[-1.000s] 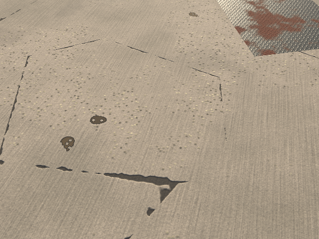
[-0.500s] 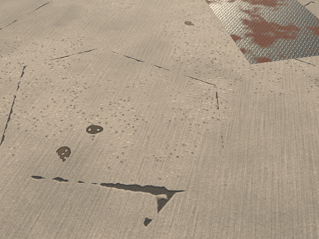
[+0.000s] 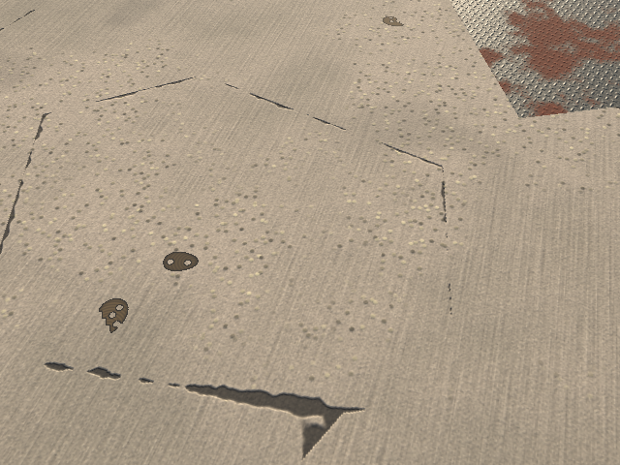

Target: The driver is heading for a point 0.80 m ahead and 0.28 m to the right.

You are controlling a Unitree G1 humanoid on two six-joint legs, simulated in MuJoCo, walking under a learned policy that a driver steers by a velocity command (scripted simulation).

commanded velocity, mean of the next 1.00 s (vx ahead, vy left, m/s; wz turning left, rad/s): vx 0.49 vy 0.00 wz -0.33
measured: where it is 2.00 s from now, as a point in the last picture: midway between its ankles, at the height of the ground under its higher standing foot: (399, 324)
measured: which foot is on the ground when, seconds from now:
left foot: up 0.00-0.12, down 0.14-0.70, up 0.72-1.00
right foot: down 0.00-0.16, up 0.18-0.68, down 0.70-1.00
